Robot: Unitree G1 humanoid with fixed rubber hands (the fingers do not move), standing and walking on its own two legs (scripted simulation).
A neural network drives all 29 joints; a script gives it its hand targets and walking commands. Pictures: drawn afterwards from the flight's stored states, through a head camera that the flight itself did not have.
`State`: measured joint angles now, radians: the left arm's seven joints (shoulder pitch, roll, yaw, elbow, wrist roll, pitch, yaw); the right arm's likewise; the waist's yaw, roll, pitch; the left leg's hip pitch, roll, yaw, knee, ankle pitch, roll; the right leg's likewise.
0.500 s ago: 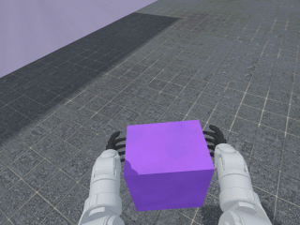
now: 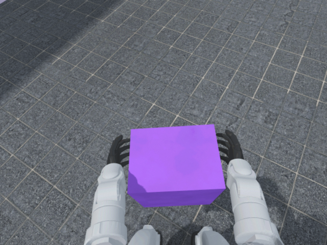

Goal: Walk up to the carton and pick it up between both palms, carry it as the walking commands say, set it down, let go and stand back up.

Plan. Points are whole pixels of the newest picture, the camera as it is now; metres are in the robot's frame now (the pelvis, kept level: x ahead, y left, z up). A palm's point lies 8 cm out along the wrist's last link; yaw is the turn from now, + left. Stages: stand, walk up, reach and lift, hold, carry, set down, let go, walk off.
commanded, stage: set down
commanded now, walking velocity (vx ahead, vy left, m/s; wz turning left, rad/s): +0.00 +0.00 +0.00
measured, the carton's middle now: (174, 170) +0.32 +0.02 -0.15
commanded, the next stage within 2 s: none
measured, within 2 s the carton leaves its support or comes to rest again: neither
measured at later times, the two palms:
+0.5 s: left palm (125, 172) +0.32 +0.17 -0.15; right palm (225, 162) +0.35 -0.14 -0.14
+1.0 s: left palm (130, 174) +0.33 +0.17 -0.23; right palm (218, 164) +0.37 -0.13 -0.23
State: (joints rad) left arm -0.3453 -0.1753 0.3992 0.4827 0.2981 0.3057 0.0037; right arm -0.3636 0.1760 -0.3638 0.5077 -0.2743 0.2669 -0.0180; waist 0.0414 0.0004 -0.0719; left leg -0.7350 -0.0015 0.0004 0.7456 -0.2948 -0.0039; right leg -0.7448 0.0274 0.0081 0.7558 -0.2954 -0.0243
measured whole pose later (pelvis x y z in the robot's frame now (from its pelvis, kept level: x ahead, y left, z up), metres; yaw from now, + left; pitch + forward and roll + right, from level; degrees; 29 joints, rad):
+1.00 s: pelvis -0.05 +0.00 -0.17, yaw +1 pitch +39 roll +1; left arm -0.59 -0.12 0.44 0.53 0.18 0.28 0.07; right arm -0.68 0.07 -0.36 0.61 -0.21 0.26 -0.04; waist 0.03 -0.01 -0.25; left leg -1.68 -0.02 0.00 1.50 -0.49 -0.01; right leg -1.69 0.02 0.00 1.52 -0.50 -0.03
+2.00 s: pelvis -0.09 +0.00 -0.32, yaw +2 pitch +41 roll +2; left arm -0.94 0.02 0.37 0.66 0.02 0.24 0.16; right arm -1.05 -0.11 -0.29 0.76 -0.07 0.22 -0.09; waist 0.02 0.00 -0.01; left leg -2.18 -0.02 0.02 1.98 -0.52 -0.02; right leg -2.20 0.03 0.00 2.00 -0.52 -0.02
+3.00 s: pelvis -0.11 +0.00 -0.38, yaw +1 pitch +27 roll +2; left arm -1.25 0.17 0.27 0.93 -0.13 0.16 0.16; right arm -1.43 -0.29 -0.10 1.11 0.08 0.20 -0.14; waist 0.06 0.02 0.39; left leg -2.17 -0.11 -0.02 2.22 -0.52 -0.08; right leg -2.20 0.05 0.00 2.23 -0.50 -0.01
